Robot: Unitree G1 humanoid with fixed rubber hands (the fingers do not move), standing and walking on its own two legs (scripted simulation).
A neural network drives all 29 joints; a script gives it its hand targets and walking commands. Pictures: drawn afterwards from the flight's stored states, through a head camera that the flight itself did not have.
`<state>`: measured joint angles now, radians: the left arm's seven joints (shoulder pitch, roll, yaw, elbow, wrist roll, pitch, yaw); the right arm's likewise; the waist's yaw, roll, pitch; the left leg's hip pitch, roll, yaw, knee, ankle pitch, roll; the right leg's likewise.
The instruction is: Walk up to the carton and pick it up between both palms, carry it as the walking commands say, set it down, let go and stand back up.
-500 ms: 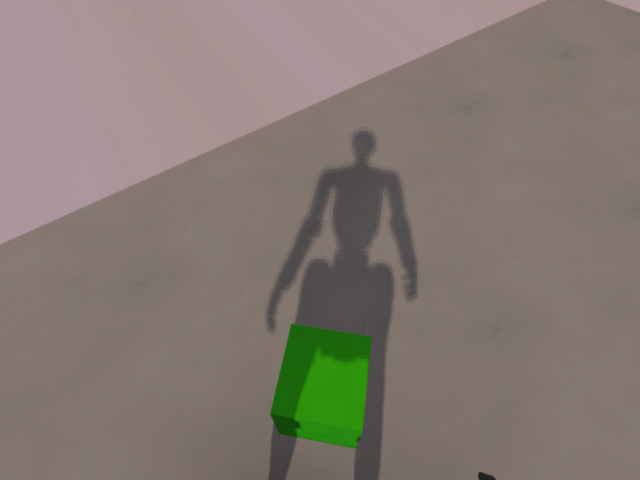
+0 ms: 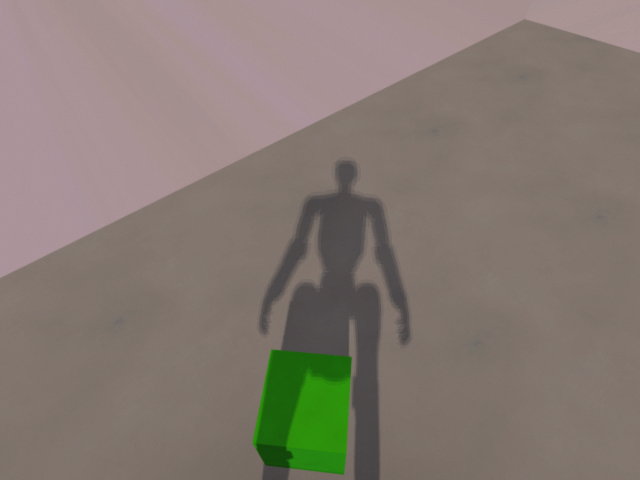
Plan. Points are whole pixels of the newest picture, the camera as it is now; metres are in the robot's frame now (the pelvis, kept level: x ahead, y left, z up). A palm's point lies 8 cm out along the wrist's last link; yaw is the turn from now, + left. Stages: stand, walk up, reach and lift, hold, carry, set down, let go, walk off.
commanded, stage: walk up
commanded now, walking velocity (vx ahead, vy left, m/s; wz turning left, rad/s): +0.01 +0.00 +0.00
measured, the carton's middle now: (307, 412) +0.41 +0.05 -0.65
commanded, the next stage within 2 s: stand in 0.60 s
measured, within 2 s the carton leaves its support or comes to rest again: neither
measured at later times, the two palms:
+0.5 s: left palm out of the picture -0.01 +0.27 -0.13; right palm out of the picture -0.04 -0.23 -0.14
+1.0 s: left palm out of the picture +0.08 +0.26 -0.12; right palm out of the picture +0.07 -0.22 -0.14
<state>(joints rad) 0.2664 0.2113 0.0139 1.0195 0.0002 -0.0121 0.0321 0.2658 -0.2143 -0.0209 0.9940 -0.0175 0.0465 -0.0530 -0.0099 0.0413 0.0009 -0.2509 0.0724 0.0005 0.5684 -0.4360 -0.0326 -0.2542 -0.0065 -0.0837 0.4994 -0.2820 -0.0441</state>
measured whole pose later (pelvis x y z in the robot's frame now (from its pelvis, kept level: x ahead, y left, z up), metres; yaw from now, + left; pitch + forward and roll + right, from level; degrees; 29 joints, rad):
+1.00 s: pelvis -0.04 +0.02 -0.01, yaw +0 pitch -1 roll +0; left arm 0.10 0.22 0.01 0.74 0.00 0.25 0.02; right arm 0.08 -0.22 -0.01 0.81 0.06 0.27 -0.05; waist -0.01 0.02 0.08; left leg -0.30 0.06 0.00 0.63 -0.32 -0.03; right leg -0.32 -0.01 -0.10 0.61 -0.29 -0.03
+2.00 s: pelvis -0.08 +0.02 -0.06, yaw +0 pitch +26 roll -1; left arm -0.66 0.27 0.19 0.86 0.00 0.20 -0.04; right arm -0.60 -0.18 -0.09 0.71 0.05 0.25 -0.11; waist -0.04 0.01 0.07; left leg -1.04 0.05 0.00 0.92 -0.33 -0.02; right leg -1.06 -0.03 -0.08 0.88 -0.28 -0.01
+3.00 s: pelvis -0.10 +0.04 -0.15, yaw -1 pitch +46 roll -1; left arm -1.32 0.39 0.34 1.06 0.00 0.08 -0.06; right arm -1.26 -0.18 -0.35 0.85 -0.06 0.12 -0.14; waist -0.04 0.01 0.13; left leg -1.67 0.04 0.00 1.27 -0.40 0.00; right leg -1.69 -0.03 -0.03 1.22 -0.34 0.00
